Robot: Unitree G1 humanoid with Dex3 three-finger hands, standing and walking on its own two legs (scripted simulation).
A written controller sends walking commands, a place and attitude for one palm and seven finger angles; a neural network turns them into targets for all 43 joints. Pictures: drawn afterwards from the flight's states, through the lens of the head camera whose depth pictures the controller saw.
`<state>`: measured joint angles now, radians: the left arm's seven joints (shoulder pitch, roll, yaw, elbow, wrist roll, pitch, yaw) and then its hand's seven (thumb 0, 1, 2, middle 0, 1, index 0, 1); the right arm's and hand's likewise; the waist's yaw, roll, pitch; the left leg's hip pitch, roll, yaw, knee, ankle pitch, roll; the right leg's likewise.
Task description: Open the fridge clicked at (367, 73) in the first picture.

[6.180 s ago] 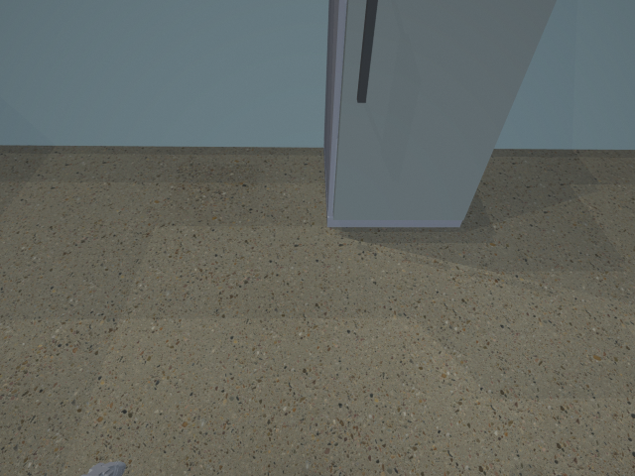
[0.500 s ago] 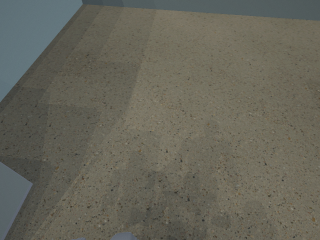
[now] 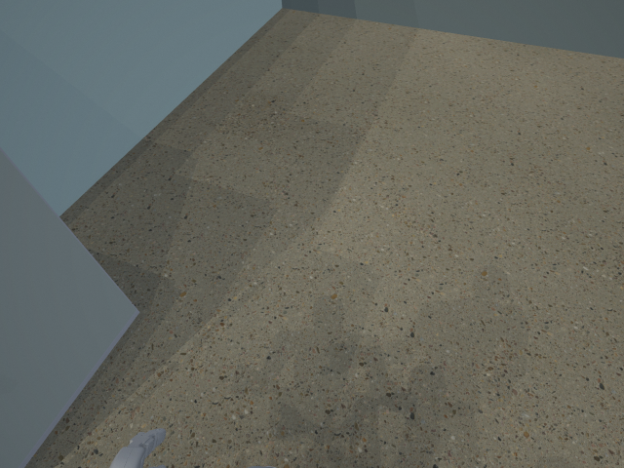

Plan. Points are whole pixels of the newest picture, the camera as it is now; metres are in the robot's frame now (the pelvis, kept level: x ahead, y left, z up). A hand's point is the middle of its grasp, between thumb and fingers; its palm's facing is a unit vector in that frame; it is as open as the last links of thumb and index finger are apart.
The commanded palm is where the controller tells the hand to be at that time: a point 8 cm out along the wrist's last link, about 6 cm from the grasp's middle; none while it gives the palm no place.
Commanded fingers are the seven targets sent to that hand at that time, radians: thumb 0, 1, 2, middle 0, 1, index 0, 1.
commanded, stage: turn to face it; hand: left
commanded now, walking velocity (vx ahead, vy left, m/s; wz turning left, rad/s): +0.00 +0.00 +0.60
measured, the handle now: out of the picture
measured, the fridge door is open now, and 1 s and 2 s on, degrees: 0 0 0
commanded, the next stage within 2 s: take the last steps up to it in 1.86 s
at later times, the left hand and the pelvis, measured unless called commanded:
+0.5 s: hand out of the picture -0.02 +0.27 -0.17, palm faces +0.35 -0.90 -0.25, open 7.4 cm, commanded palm none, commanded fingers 0.00 0.90 0.90 -0.20 -0.30 -0.20 -0.30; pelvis -0.01 +0.04 +0.00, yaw +19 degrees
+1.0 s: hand out of the picture -0.01 +0.22 -0.12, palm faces +0.58 -0.76 -0.29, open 7.4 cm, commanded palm none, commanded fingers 0.00 0.90 0.90 -0.20 -0.30 -0.20 -0.30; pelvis +0.01 -0.01 +0.01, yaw +38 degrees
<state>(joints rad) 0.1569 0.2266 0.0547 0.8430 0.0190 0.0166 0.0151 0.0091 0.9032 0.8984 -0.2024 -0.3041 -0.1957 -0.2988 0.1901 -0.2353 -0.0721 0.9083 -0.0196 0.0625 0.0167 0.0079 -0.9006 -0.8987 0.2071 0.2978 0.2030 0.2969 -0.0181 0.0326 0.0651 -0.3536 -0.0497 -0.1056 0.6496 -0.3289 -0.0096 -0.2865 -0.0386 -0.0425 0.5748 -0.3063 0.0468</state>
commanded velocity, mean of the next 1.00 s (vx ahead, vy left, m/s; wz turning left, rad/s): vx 0.00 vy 0.00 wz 0.60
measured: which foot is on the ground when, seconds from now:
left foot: up 0.00-0.34, down 0.36-0.86, up 0.88-1.00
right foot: down 0.00-0.36, up 0.38-0.84, down 0.86-1.00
